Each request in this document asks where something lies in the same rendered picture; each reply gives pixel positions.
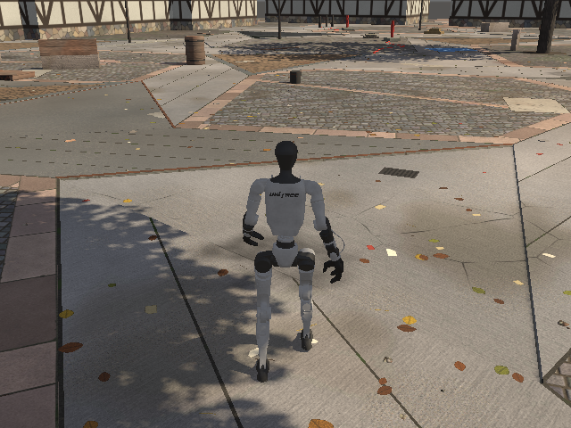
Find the left robot hand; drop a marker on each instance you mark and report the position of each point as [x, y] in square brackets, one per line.
[251, 242]

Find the robot left shin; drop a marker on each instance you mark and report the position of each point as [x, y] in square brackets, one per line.
[262, 337]

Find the robot right upper arm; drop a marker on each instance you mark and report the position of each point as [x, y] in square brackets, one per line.
[317, 203]

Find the right robot hand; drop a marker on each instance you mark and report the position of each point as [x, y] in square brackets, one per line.
[338, 269]

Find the robot left upper arm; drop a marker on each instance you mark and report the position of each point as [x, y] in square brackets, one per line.
[254, 199]

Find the robot right forearm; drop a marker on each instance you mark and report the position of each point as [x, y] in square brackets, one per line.
[329, 242]

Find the robot left forearm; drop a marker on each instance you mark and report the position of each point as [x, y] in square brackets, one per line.
[247, 229]

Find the robot left foot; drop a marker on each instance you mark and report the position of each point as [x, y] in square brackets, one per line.
[262, 375]

